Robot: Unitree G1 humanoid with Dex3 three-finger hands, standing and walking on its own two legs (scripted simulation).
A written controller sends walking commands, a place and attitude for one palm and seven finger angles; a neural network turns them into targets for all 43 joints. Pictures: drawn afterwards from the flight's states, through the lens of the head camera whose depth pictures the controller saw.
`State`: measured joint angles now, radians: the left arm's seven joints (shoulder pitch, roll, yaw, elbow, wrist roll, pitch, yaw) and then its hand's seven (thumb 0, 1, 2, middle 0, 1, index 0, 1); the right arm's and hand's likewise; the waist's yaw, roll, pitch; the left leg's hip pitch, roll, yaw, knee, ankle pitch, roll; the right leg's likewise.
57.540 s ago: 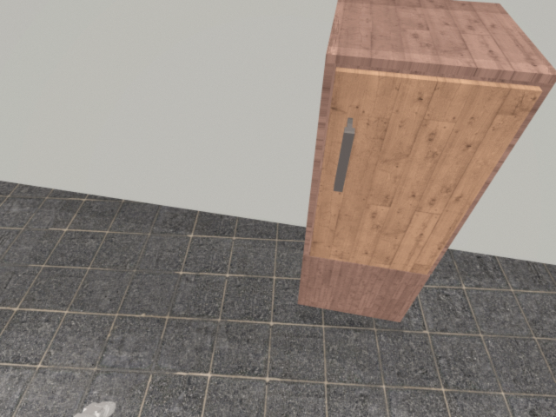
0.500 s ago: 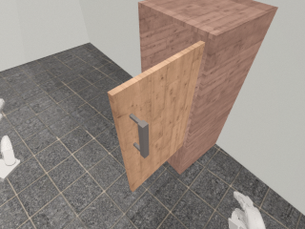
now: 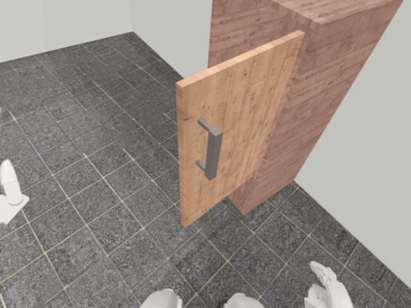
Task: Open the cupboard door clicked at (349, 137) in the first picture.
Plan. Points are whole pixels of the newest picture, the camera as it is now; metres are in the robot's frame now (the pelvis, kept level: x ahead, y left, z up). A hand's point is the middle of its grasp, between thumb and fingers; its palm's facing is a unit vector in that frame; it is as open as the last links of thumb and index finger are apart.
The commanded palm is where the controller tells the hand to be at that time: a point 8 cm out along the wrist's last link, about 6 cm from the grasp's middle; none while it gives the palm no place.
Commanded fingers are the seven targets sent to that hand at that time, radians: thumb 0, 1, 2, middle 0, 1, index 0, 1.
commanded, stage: step back with the hand held close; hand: left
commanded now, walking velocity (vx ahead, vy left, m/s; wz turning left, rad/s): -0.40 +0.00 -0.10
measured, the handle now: (206, 150) +0.43 +0.02 +0.05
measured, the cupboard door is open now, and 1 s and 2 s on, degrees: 95 95 95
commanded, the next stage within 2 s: stop stepping back and stand still in 0.28 s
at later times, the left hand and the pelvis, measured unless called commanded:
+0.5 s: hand (12, 281) +0.13 +0.22 +0.18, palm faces +0.24 -0.81 -0.53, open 7.4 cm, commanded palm +0.05 +0.27 +0.20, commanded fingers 0.00 0.90 0.90 -0.20 -0.30 -0.20 -0.30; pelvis -0.12 -0.01 +0.02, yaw -7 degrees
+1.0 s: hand out of the picture +0.05 +0.23 +0.19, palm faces +0.34 -0.79 -0.51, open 7.4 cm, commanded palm -0.01 +0.28 +0.20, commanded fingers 0.00 0.90 0.90 -0.20 -0.30 -0.20 -0.30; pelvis -0.17 -0.01 +0.02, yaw -5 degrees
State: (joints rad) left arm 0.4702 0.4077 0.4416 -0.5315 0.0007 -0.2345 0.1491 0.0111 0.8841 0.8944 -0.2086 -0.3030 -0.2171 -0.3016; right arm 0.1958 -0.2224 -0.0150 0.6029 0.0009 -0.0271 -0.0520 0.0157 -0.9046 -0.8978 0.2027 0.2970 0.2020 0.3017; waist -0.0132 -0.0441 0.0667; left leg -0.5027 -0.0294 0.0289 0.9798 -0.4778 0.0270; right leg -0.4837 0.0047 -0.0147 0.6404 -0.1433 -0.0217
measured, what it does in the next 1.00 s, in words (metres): walks backwards: left foot, then right foot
